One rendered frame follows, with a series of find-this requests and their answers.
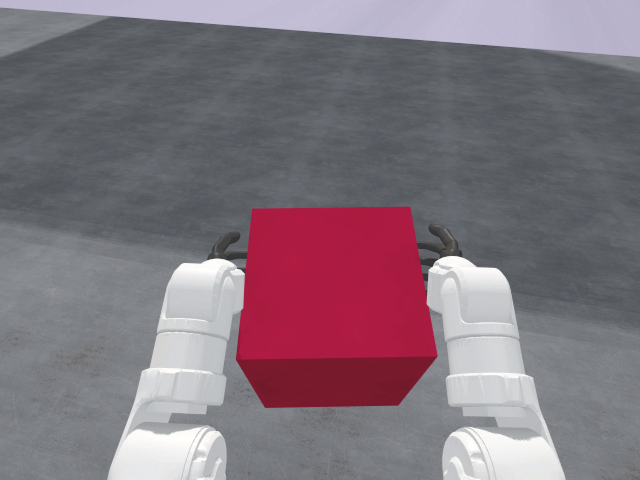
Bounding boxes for robot left upper arm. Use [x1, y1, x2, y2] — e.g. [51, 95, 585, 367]
[110, 422, 227, 480]

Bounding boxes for right robot forearm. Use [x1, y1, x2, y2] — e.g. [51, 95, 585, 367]
[427, 256, 566, 480]

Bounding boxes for robot right upper arm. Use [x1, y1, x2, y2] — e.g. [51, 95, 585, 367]
[442, 427, 564, 480]

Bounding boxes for robot right hand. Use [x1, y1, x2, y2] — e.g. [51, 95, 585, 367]
[417, 224, 463, 295]

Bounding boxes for left robot forearm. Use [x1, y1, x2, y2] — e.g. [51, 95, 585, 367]
[107, 259, 245, 480]

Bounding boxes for carton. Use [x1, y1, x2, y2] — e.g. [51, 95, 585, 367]
[236, 207, 438, 408]

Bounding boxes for robot left hand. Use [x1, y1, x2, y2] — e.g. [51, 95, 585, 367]
[207, 232, 247, 274]

